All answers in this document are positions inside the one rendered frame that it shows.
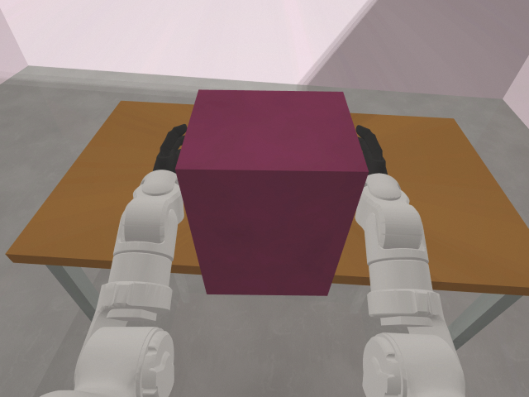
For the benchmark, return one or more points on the robot right upper arm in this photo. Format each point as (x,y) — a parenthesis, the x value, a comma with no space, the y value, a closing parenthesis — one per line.
(411,365)

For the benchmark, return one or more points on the robot right hand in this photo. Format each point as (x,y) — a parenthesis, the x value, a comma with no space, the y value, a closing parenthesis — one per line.
(372,151)

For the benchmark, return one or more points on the robot right forearm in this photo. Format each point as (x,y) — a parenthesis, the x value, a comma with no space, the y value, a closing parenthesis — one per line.
(400,281)

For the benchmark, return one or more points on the robot left hand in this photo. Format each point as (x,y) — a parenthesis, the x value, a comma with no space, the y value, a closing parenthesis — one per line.
(169,153)

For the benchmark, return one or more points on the carton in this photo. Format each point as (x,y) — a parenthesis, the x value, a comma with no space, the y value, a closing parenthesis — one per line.
(270,182)

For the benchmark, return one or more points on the robot left forearm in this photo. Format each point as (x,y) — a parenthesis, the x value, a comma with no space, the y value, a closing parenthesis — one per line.
(138,286)

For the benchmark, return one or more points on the table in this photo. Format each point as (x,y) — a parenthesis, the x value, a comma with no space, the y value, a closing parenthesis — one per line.
(476,240)

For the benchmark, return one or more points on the robot left upper arm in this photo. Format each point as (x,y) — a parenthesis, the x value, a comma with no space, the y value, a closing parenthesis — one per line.
(124,362)

